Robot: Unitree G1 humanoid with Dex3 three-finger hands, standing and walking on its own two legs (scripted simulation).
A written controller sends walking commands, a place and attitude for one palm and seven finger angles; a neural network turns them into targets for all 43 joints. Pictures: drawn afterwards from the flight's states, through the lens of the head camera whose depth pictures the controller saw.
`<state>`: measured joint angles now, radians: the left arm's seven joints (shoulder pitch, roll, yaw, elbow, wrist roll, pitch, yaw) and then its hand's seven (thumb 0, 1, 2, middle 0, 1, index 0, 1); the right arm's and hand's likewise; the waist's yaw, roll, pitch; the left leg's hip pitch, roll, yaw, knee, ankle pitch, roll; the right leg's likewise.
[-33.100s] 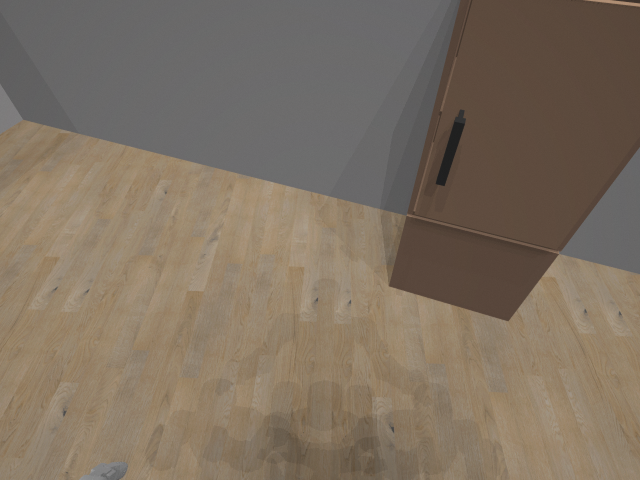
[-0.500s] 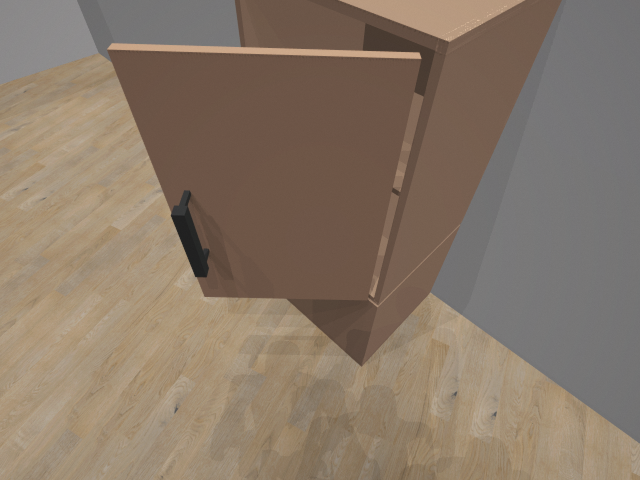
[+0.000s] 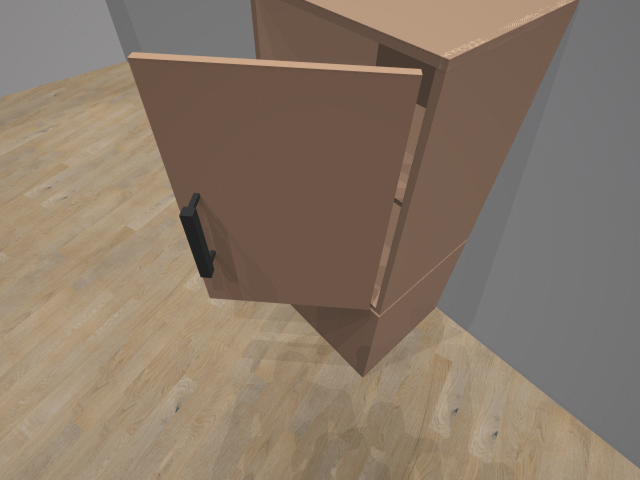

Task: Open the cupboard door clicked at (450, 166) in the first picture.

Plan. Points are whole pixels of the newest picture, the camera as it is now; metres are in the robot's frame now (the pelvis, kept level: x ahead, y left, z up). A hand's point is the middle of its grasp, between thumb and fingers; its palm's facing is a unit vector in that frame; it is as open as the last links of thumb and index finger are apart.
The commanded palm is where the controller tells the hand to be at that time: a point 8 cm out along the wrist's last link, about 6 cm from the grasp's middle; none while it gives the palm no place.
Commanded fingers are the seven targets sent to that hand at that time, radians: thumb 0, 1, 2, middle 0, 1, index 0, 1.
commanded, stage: look again from close up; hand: left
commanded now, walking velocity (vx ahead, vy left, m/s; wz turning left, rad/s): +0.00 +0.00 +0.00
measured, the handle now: (201, 237) +0.54 +0.27 -0.09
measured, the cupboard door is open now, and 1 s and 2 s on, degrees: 44 44 44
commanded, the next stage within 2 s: raise the hand with hooked fingers in 0.54 s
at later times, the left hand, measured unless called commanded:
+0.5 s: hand out of the picture +0.00 +0.19 -0.17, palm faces +0.01 -0.97 -0.24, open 7.3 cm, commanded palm none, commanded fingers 0.00 0.90 0.90 -0.20 -0.30 -0.20 -0.30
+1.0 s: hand (172, 451) +0.16 +0.19 -0.05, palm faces -0.02 -1.00 -0.01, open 8.2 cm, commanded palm +0.11 +0.26 -0.08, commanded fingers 0.00 0.46 0.71 -0.23 -0.58 -0.23 -0.58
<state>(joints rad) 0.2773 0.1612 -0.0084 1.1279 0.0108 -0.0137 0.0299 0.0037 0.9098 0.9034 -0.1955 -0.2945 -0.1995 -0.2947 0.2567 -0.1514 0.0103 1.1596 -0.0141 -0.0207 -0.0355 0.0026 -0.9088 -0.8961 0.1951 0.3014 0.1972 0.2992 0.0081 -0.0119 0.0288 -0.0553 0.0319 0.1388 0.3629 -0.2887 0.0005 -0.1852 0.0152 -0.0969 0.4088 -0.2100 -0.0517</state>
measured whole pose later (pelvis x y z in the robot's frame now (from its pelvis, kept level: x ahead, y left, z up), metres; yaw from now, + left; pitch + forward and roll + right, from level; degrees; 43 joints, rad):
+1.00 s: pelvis -0.04 +0.00 -0.08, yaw +2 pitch +13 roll +2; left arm 0.32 0.19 0.19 0.28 -0.28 -0.63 -0.43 0.01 0.69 0.81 -0.21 -0.44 -0.22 -0.44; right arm 0.10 -0.33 -0.10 0.52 0.02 -0.29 0.01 0.01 -0.91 -0.90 0.19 0.30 0.20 0.30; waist 0.01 -0.06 -0.15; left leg -0.72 0.01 0.09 1.04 -0.54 0.02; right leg -0.84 -0.05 -0.10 1.05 -0.44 -0.06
